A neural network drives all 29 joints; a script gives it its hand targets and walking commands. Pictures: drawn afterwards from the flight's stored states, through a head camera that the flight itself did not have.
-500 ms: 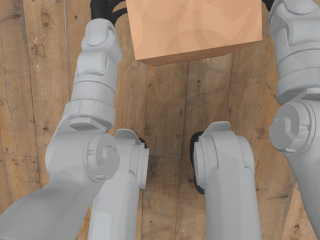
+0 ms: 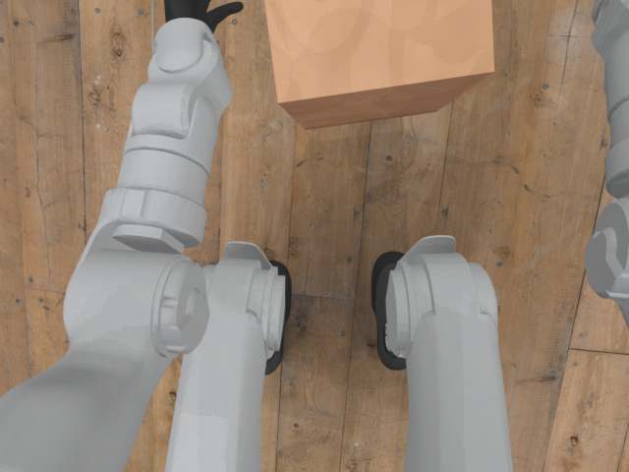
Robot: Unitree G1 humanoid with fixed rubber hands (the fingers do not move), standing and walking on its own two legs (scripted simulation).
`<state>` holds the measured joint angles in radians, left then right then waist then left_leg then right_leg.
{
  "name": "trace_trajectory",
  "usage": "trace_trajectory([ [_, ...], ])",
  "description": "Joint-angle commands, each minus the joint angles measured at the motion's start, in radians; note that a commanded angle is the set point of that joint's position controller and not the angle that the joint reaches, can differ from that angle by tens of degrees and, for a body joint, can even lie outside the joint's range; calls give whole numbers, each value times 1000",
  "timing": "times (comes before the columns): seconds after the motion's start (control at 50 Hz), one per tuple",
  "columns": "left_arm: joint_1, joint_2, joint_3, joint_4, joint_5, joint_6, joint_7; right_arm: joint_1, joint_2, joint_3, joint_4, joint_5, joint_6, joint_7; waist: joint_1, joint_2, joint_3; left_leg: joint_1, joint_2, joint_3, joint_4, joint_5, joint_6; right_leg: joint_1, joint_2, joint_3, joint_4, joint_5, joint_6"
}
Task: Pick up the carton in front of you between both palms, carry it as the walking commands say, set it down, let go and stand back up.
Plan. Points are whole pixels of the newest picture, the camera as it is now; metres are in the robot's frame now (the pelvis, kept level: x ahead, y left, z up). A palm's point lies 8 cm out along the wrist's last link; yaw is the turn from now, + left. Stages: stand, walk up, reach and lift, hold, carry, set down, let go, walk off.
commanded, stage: set down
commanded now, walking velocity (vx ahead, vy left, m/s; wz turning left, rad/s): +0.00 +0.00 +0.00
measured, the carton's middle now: (366, 26) +0.58 -0.08 -0.28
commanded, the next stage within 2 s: let go in 0.78 s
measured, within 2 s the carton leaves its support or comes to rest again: neither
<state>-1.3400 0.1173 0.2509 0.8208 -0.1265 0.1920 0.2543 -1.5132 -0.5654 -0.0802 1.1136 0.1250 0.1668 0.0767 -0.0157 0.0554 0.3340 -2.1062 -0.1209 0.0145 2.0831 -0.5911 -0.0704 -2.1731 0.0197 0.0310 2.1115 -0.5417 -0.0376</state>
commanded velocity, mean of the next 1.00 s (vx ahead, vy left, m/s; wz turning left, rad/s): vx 0.00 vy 0.00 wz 0.00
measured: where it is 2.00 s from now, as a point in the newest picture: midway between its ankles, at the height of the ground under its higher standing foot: (330, 333)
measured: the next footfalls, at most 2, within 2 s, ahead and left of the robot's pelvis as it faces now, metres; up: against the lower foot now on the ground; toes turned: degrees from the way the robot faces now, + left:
none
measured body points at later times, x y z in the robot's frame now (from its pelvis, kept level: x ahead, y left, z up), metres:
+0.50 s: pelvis +0.02 +0.00 +0.14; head +0.36 -0.06 +0.43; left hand +0.56 +0.10 +0.02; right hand +0.56 -0.30 +0.02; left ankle +0.12 +0.12 -0.37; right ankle +0.12 -0.11 -0.37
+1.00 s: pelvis +0.06 -0.01 +0.27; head +0.35 -0.07 +0.60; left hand +0.53 +0.11 +0.14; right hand +0.53 -0.30 +0.15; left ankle +0.12 +0.12 -0.37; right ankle +0.12 -0.11 -0.37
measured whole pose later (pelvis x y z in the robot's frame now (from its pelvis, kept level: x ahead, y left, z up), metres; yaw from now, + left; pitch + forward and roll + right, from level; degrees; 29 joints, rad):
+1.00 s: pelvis +0.06 -0.01 +0.27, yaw -4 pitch +42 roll +3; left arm -0.82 0.04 0.31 0.60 0.10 0.18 0.11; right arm -1.03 -0.36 -0.31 0.89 -0.14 0.15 0.10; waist 0.01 0.02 -0.02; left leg -1.41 -0.05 -0.05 1.01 -0.34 -0.05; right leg -1.46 0.06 0.05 1.04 -0.30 -0.04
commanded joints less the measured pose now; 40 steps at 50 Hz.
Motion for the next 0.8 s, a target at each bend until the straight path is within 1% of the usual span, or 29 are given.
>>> trace_trajectory([
  [0.0,-166,82,54,-105,54,-5,-3,-217,-116,-59,-98,-45,-5,4,-2,-166,-1229,330,-13,118,-224,148,8,821,-4,-6,-278,292,36],
  [0.06,-123,54,72,-111,79,-11,-17,-178,-87,-82,-116,-73,-14,15,3,-164,-1206,324,-15,113,-274,180,10,814,2,-9,-323,334,37],
  [0.14,-92,40,71,-148,83,-13,-25,-145,-87,-106,-152,-93,-16,26,-3,-166,-1245,364,-17,104,-344,218,7,855,10,-17,-384,379,39],
  [0.26,-56,32,46,-230,70,6,-23,-115,-107,-127,-222,-97,0,38,-10,-171,-1365,468,-17,99,-458,267,-2,985,27,-29,-484,448,42],
  [0.38,-9,28,40,-292,76,29,-22,-85,-110,-142,-264,-98,19,50,-1,-178,-1429,563,-15,96,-577,306,-10,1112,36,-31,-594,506,47],
  [0.56,64,5,67,-298,111,29,-43,-37,-73,-169,-236,-136,13,67,17,-177,-1368,645,-3,85,-767,330,-17,1233,35,-13,-781,536,50],
  [0.74,131,-21,97,-287,152,10,-70,11,-31,-205,-201,-184,-12,75,26,-171,-1304,744,13,63,-958,364,-20,1369,27,10,-962,578,46],
  [0.78,156,-28,105,-281,168,4,-80,38,-16,-217,-192,-204,-18,75,20,-168,-1286,759,16,58,-992,372,-20,1396,24,16,-998,594,45],
])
